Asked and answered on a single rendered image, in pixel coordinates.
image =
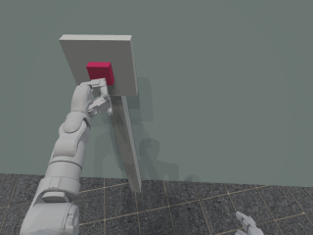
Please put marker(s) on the left robot upper arm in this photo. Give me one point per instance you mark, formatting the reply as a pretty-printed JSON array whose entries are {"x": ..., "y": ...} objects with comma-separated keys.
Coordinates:
[{"x": 52, "y": 219}]

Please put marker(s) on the robot left hand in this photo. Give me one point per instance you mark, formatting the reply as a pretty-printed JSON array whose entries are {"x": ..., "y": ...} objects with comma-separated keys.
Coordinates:
[{"x": 83, "y": 100}]

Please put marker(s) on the panel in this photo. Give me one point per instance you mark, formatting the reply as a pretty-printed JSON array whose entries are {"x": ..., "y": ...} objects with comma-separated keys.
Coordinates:
[{"x": 80, "y": 49}]

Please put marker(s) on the button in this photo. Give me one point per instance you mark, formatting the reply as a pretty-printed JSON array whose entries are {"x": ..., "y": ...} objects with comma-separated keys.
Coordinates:
[{"x": 97, "y": 70}]

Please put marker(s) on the robot right hand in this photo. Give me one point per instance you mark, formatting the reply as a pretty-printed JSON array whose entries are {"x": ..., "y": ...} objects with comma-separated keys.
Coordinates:
[{"x": 248, "y": 224}]

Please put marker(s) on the robot left forearm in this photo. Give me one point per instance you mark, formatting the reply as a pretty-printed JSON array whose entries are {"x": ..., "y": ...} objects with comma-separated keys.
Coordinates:
[{"x": 61, "y": 181}]

